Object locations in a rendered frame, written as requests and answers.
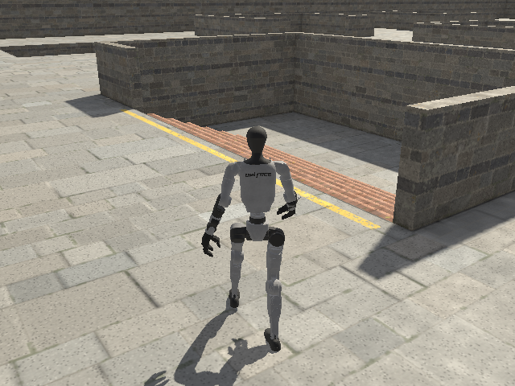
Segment right robot foot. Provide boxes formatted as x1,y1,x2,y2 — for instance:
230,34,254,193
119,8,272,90
264,328,281,351

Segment robot left forearm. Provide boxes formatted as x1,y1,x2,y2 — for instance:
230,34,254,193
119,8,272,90
205,194,225,236

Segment robot right forearm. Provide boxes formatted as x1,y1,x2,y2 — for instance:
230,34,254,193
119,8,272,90
286,191,298,211

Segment right robot hand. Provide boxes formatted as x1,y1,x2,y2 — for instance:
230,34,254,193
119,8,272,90
277,204,295,220

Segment left robot hand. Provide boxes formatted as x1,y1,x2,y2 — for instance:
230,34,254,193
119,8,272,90
201,232,220,257

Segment robot left upper arm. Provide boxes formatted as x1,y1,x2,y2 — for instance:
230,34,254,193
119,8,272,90
218,162,241,207

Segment left robot shin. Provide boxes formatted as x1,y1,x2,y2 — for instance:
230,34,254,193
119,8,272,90
230,250,241,298

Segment robot right upper arm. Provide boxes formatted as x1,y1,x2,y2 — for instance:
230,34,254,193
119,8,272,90
274,161,296,203

